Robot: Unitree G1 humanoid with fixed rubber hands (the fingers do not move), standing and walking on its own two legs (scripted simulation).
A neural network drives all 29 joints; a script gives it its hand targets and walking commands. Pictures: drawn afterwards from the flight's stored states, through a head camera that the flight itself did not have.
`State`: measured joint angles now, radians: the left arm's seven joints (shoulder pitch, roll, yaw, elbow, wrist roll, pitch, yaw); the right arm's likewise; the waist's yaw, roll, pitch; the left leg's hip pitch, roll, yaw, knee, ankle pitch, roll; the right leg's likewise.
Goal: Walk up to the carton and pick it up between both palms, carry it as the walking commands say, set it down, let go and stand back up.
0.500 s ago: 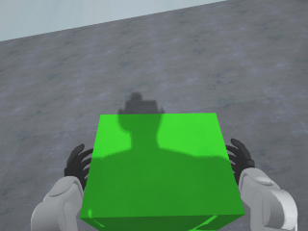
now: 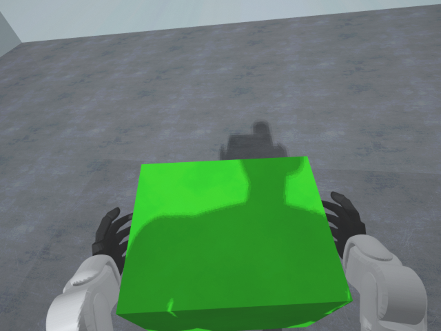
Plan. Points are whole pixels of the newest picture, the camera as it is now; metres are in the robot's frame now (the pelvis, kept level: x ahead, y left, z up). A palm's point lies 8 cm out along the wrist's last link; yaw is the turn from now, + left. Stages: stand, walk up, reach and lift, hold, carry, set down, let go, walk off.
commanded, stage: carry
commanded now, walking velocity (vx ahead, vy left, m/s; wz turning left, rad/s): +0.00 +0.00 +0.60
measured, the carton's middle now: (228, 250) +0.25 +0.00 +0.02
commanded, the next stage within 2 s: none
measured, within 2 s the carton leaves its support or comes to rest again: neither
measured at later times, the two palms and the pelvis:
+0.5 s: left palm (95, 256) +0.25 +0.24 +0.05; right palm (291, 202) +0.32 -0.13 +0.05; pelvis +0.06 +0.02 -0.02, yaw +10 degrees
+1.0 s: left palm (29, 326) +0.14 +0.31 +0.05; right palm (235, 210) +0.31 -0.02 +0.06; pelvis +0.01 +0.04 -0.01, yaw +25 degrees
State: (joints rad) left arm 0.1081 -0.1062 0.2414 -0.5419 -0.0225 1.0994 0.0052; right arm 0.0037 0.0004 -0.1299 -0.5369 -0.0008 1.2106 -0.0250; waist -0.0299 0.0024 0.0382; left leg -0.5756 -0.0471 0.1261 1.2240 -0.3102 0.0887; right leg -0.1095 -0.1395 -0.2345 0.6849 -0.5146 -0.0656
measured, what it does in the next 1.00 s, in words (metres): steps on the spot, turning left: left foot, then right foot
